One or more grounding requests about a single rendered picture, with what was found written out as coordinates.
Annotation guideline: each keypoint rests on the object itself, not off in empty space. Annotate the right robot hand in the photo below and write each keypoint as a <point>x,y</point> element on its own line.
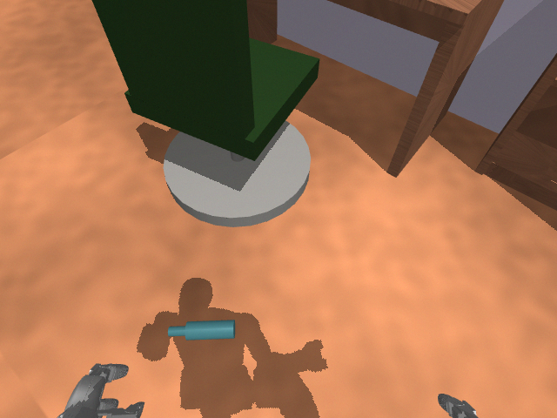
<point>456,408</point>

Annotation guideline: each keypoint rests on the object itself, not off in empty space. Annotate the bottle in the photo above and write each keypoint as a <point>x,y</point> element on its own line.
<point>205,330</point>

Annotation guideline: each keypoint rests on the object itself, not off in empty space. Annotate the office chair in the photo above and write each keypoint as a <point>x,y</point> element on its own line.
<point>190,65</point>

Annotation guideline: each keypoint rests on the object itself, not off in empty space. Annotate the desk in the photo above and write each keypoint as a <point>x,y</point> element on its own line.
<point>460,27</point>

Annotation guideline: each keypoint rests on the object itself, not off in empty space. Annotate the left robot hand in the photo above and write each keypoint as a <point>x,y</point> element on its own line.
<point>88,393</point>

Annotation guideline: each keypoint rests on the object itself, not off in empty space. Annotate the bookshelf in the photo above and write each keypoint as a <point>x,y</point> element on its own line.
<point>524,154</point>

